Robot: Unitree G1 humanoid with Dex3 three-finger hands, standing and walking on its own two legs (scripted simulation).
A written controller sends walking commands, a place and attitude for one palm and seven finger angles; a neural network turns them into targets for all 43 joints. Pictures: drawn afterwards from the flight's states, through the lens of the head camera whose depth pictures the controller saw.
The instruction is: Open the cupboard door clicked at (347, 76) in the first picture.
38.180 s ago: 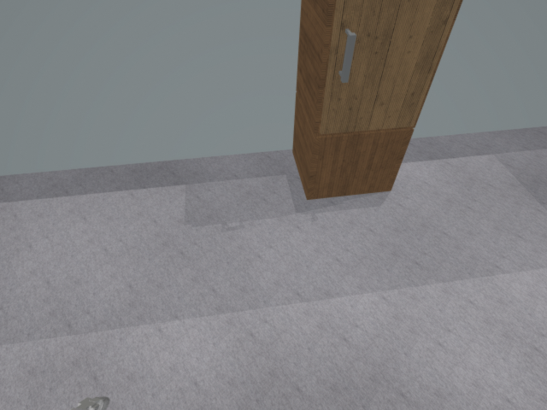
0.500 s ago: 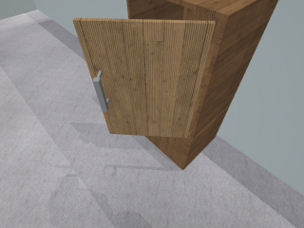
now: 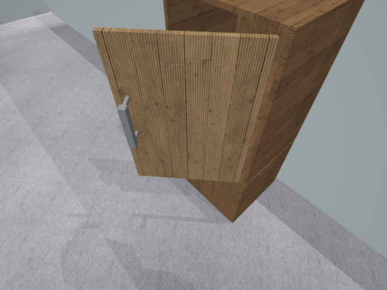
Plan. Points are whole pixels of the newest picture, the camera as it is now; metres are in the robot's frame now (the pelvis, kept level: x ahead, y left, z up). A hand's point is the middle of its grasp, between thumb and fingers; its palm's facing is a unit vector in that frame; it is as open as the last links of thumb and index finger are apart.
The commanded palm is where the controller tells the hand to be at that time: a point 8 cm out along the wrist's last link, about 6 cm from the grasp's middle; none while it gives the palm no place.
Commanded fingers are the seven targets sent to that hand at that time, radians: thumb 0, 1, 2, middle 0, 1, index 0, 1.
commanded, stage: look again from close up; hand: left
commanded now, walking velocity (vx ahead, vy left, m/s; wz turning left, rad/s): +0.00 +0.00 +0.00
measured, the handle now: (130, 123) +0.55 +0.23 -0.01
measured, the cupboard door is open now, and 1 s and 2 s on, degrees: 42 42 42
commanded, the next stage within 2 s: raise the hand with hooked fingers in 0.56 s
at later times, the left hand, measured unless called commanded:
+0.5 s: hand out of the picture +0.03 +0.18 -0.17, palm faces +0.00 -0.98 -0.22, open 7.4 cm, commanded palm none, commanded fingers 0.00 0.90 0.90 -0.20 -0.30 -0.20 -0.30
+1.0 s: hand (107, 269) +0.17 +0.18 -0.04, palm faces -0.05 -1.00 -0.03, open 8.1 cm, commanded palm +0.12 +0.26 -0.06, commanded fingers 0.00 0.48 0.72 -0.23 -0.57 -0.23 -0.57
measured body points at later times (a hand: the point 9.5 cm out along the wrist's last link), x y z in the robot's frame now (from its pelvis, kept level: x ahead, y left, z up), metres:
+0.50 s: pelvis +0.01 +0.00 +0.00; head +0.02 +0.00 +0.45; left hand +0.03 +0.23 -0.15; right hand +0.02 -0.23 -0.16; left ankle -0.03 +0.12 -0.74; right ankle -0.01 -0.09 -0.74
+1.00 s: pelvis -0.04 +0.00 -0.07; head +0.00 +0.01 +0.38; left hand +0.16 +0.24 -0.03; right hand +0.18 -0.25 -0.11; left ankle -0.03 +0.13 -0.74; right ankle -0.01 -0.09 -0.74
